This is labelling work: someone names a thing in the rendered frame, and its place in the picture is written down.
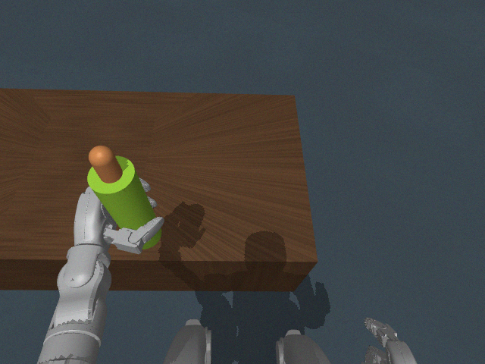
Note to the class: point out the left robot hand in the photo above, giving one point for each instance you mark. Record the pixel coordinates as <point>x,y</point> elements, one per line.
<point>94,224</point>

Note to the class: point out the left robot arm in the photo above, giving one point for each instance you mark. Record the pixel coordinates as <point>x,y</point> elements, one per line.
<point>75,333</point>

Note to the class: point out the right robot hand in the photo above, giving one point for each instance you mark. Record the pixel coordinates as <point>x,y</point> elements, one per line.
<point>397,352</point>

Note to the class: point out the bottle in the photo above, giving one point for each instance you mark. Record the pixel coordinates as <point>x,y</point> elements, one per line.
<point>115,182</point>

